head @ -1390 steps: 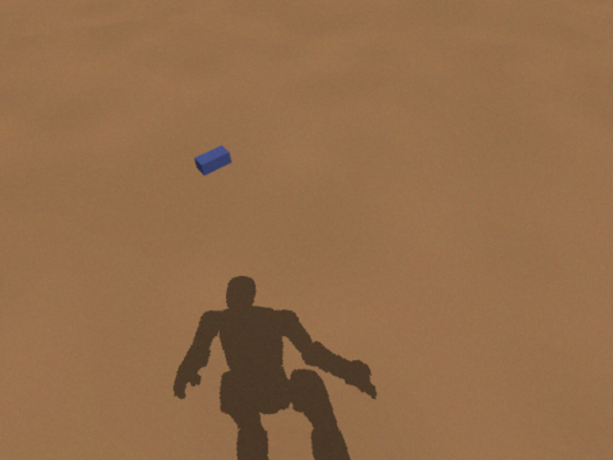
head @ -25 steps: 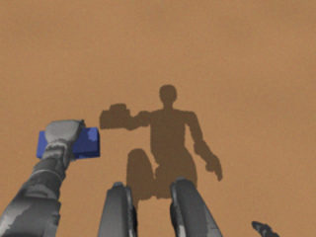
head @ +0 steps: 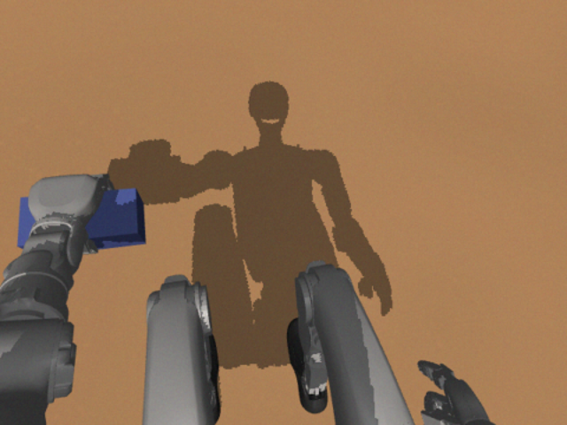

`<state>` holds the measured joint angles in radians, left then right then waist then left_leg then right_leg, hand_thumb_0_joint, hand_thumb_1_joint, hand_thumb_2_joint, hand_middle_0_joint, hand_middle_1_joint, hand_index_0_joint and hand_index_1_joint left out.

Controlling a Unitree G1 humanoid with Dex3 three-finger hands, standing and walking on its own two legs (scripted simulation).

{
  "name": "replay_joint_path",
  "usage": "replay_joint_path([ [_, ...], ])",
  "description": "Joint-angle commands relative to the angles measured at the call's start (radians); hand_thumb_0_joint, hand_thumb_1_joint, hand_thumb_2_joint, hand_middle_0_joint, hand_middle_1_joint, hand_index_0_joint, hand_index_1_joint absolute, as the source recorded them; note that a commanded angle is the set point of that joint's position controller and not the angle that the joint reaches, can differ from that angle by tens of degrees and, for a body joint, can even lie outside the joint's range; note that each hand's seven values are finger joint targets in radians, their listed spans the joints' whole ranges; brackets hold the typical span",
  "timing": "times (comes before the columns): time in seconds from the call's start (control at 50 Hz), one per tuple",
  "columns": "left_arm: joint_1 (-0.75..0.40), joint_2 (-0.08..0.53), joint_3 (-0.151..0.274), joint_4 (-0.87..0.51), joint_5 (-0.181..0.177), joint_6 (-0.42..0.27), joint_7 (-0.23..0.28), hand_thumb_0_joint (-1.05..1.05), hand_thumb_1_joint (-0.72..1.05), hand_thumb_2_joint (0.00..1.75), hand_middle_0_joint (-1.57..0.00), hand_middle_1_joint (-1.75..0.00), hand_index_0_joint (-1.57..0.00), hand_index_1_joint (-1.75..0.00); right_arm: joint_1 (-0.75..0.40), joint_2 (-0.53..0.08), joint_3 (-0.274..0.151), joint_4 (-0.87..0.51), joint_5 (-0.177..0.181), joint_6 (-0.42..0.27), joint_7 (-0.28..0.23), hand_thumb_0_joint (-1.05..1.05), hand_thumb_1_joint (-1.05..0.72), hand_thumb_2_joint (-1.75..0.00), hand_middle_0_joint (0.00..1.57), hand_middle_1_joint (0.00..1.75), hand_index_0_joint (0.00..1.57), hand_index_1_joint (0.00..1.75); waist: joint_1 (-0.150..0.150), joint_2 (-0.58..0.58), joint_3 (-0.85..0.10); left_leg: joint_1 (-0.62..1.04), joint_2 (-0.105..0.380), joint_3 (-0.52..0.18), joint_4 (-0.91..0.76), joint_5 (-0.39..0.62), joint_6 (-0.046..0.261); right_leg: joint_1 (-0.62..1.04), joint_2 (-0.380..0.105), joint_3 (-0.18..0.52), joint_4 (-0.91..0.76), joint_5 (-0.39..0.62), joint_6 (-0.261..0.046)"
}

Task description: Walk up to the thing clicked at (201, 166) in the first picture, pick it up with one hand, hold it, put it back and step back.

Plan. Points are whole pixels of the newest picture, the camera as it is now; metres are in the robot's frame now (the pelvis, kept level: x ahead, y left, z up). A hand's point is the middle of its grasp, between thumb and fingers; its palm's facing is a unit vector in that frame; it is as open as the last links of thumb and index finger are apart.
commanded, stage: crouch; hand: left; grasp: from above
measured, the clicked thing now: (87, 222) +0.42 +0.28 -0.21
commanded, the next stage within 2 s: lower in 0.66 s
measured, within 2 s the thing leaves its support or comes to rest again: rests again in 1.76 s
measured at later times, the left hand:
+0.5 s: hand (97, 224) +0.42 +0.28 -0.25, palm faces -0.47 -0.04 -0.88, open 10.4 cm
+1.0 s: hand (104, 225) +0.43 +0.29 -0.30, palm faces -0.50 -0.06 -0.86, open 10.4 cm
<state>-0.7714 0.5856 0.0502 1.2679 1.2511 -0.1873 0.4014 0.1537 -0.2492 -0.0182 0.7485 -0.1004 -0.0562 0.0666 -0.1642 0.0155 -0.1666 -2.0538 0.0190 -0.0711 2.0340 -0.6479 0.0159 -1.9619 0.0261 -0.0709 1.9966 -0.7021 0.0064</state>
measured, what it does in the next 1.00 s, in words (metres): lowers itself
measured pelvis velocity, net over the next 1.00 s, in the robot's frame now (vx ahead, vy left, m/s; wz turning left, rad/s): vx -0.01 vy -0.01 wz -0.08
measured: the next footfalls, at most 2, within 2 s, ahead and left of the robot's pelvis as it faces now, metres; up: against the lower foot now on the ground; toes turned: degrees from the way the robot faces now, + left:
none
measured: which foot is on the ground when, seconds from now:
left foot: down 0.00-1.00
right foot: down 0.00-1.00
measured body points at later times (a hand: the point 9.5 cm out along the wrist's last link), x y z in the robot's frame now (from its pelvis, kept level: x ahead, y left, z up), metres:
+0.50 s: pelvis -0.01 +0.00 -0.07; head +0.23 +0.05 +0.31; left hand +0.44 +0.28 -0.20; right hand +0.04 -0.28 -0.19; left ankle +0.08 +0.12 -0.41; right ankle +0.07 -0.12 -0.41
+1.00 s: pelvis -0.01 -0.01 -0.11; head +0.24 +0.06 +0.26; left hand +0.45 +0.29 -0.25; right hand +0.04 -0.28 -0.22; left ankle +0.08 +0.12 -0.41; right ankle +0.07 -0.12 -0.41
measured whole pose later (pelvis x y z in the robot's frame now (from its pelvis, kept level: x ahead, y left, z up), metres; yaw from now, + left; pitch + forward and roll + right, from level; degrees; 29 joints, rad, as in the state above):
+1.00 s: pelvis -0.01 -0.01 -0.11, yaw -5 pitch +34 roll -8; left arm -0.90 0.77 0.13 1.46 1.28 -0.27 0.42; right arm 0.11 -0.27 0.07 0.76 -0.15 -0.06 0.13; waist -0.21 -0.04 -0.02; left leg -2.32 0.04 -0.14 2.40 -0.68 0.01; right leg -2.22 0.06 -0.13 2.33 -0.71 0.00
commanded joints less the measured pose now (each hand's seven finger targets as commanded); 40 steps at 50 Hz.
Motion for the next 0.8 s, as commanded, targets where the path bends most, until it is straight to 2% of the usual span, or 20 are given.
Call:
replay_joint_path([
  [0.0,-0.338,0.293,0.076,-0.146,-0.008,0.003,0.070,0.00,0.74,0.92,-1.11,-0.68,-1.11,-0.69,0.214,-0.202,-0.069,-0.022,-0.014,-0.014,0.007,0.00,-0.90,-0.90,0.20,0.30,0.20,0.30,0.019,0.257,-0.706,0.634,-0.012,0.025,-0.161,0.278,0.008,0.230,0.020,-0.018,-0.205,0.292,-0.045],
  [0.06,-0.362,0.290,0.066,-0.128,-0.005,0.006,0.067,0.00,0.76,0.92,-1.13,-0.68,-1.12,-0.69,0.210,-0.210,-0.071,-0.020,-0.015,-0.011,0.017,0.00,-0.90,-0.90,0.20,0.30,0.20,0.30,-0.001,0.247,-0.689,0.588,-0.008,0.022,-0.135,0.252,0.012,0.202,0.029,-0.026,-0.182,0.279,-0.046],
  [0.08,-0.360,0.298,0.076,-0.128,-0.005,0.005,0.067,0.00,0.75,0.92,-1.12,-0.67,-1.11,-0.68,0.207,-0.212,-0.072,-0.018,-0.017,-0.011,0.018,0.00,-0.90,-0.90,0.20,0.30,0.20,0.30,0.010,0.256,-0.683,0.575,-0.008,0.019,-0.135,0.248,0.009,0.195,0.029,-0.029,-0.165,0.275,-0.047],
  [0.14,-0.350,0.302,0.079,-0.106,-0.008,0.004,0.058,0.00,0.76,0.93,-1.12,-0.67,-1.11,-0.68,0.209,-0.216,-0.073,-0.021,-0.018,-0.013,0.027,0.00,-0.90,-0.90,0.20,0.30,0.20,0.30,0.007,0.260,-0.669,0.586,0.000,0.003,-0.115,0.265,0.005,0.149,0.030,-0.039,-0.127,0.274,-0.049],
  [0.16,-0.363,0.286,0.065,-0.102,-0.006,0.001,0.053,0.00,0.77,0.91,-1.12,-0.68,-1.12,-0.69,0.207,-0.221,-0.074,-0.019,-0.020,-0.014,0.030,0.00,-0.90,-0.90,0.20,0.30,0.20,0.30,-0.008,0.262,-0.656,0.577,0.001,0.000,-0.104,0.263,0.004,0.130,0.029,-0.042,-0.117,0.274,-0.047],
  [0.2,-0.367,0.322,0.082,-0.106,-0.004,-0.007,0.052,0.00,0.74,0.89,-1.11,-0.66,-1.11,-0.67,0.208,-0.220,-0.070,-0.017,-0.018,-0.010,0.034,0.00,-0.91,-0.90,0.20,0.30,0.20,0.30,0.004,0.247,-0.662,0.546,0.000,0.008,-0.083,0.252,0.010,0.147,0.036,-0.041,-0.110,0.278,-0.046],
  [0.22,-0.357,0.331,0.094,-0.088,-0.002,-0.007,0.052,0.00,0.75,0.89,-1.11,-0.66,-1.11,-0.66,0.207,-0.223,-0.068,-0.016,-0.021,-0.012,0.036,0.00,-0.90,-0.90,0.20,0.30,0.20,0.30,0.001,0.249,-0.642,0.539,0.001,0.002,-0.079,0.250,0.006,0.126,0.031,-0.042,-0.095,0.272,-0.046],
  [0.24,-0.400,0.336,0.088,-0.121,-0.003,-0.016,0.052,0.00,0.75,0.89,-1.12,-0.66,-1.11,-0.67,0.205,-0.224,-0.068,-0.015,-0.021,-0.010,0.038,0.00,-0.90,-0.90,0.20,0.30,0.20,0.30,-0.003,0.259,-0.672,0.536,0.001,0.004,-0.069,0.241,0.007,0.124,0.037,-0.044,-0.087,0.266,-0.048],
  [0.3,-0.412,0.338,0.089,-0.108,-0.003,-0.028,0.057,0.00,0.75,0.86,-1.11,-0.67,-1.11,-0.67,0.207,-0.222,-0.060,-0.010,-0.026,-0.013,0.041,0.00,-0.91,-0.90,0.20,0.30,0.20,0.30,-0.014,0.261,-0.646,0.487,-0.001,0.009,-0.045,0.206,0.008,0.112,0.037,-0.045,-0.071,0.251,-0.046],
  [0.38,-0.421,0.386,0.118,-0.091,0.007,-0.041,0.068,0.00,0.70,0.86,-1.08,-0.64,-1.07,-0.65,0.196,-0.234,-0.056,-0.004,-0.029,-0.012,0.042,0.00,-0.90,-0.90,0.20,0.30,0.20,0.30,-0.002,0.285,-0.655,0.479,0.002,0.001,-0.031,0.179,0.002,0.071,0.037,-0.053,-0.025,0.228,-0.052],
  [0.4,-0.432,0.374,0.110,-0.082,0.013,-0.042,0.070,0.00,0.71,0.88,-1.08,-0.67,-1.07,-0.68,0.200,-0.236,-0.056,-0.005,-0.032,-0.014,0.043,0.00,-0.90,-0.90,0.20,0.30,0.20,0.30,-0.012,0.288,-0.655,0.483,0.002,-0.002,-0.030,0.167,0.000,0.057,0.037,-0.058,-0.020,0.219,-0.051],
  [0.42,-0.423,0.371,0.105,-0.058,0.011,-0.041,0.073,0.00,0.71,0.87,-1.07,-0.69,-1.07,-0.69,0.197,-0.233,-0.050,-0.005,-0.034,-0.017,0.044,0.00,-0.90,-0.90,0.20,0.30,0.20,0.30,-0.020,0.281,-0.616,0.451,0.003,0.003,-0.014,0.152,0.004,0.053,0.034,-0.057,-0.020,0.216,-0.048],
  [0.48,-0.439,0.403,0.116,-0.042,0.014,-0.043,0.078,0.00,0.68,0.87,-1.07,-0.65,-1.06,-0.66,0.195,-0.241,-0.041,0.002,-0.037,-0.017,0.042,0.00,-0.90,-0.90,0.20,0.30,0.20,0.30,-0.019,0.264,-0.607,0.405,-0.001,0.016,0.014,0.129,0.009,0.054,0.038,-0.054,-0.018,0.205,-0.046],
  [0.5,-0.448,0.436,0.132,-0.059,0.010,-0.044,0.080,0.00,0.67,0.85,-1.06,-0.66,-1.05,-0.67,0.191,-0.236,-0.038,0.001,-0.037,-0.017,0.042,0.00,-0.91,-0.90,0.20,0.30,0.20,0.30,-0.006,0.273,-0.629,0.385,-0.003,0.026,0.023,0.131,0.011,0.080,0.042,-0.050,-0.016,0.206,-0.046],
  [0.52,-0.421,0.422,0.128,-0.037,0.008,-0.040,0.080,0.00,0.69,0.87,-1.07,-0.67,-1.06,-0.68,0.194,-0.234,-0.038,0.002,-0.039,-0.018,0.042,0.00,-0.91,-0.90,0.20,0.30,0.20,0.30,-0.007,0.258,-0.629,0.390,-0.002,0.026,0.032,0.132,0.012,0.082,0.041,-0.051,-0.016,0.208,-0.044],
  [0.58,-0.450,0.439,0.129,-0.046,0.006,-0.043,0.081,0.00,0.69,0.86,-1.07,-0.65,-1.06,-0.66,0.189,-0.241,-0.033,0.007,-0.043,-0.020,0.043,0.00,-0.90,-0.90,0.20,0.30,0.20,0.30,-0.016,0.266,-0.621,0.350,-0.001,0.025,0.044,0.112,0.012,0.073,0.043,-0.059,0.005,0.192,-0.045],
  [0.64,-0.443,0.452,0.126,-0.038,0.005,-0.044,0.074,0.00,0.68,0.82,-1.06,-0.65,-1.05,-0.65,0.186,-0.237,-0.026,0.009,-0.042,-0.017,0.043,0.00,-0.90,-0.90,0.20,0.30,0.20,0.30,-0.012,0.254,-0.636,0.340,0.003,0.023,0.066,0.136,0.014,0.095,0.048,-0.059,0.014,0.217,-0.043],
  [0.68,-0.417,0.459,0.134,-0.019,0.011,-0.042,0.069,0.00,0.71,0.83,-1.07,-0.66,-1.07,-0.66,0.194,-0.235,-0.016,0.008,-0.045,-0.014,0.045,0.00,-0.91,-0.90,0.20,0.30,0.20,0.30,-0.014,0.258,-0.618,0.330,0.000,0.024,0.076,0.154,0.014,0.106,0.045,-0.060,0.021,0.235,-0.039],
  [0.78,-0.423,0.453,0.120,-0.004,0.003,-0.046,0.053,0.00,0.67,0.88,-1.09,-0.62,-1.07,-0.65,0.191,-0.252,-0.007,0.013,-0.046,-0.010,0.050,0.00,-0.90,-0.90,0.20,0.30,0.20,0.30,-0.024,0.256,-0.589,0.319,0.006,0.014,0.100,0.171,0.014,0.082,0.050,-0.074,0.047,0.254,-0.038],
])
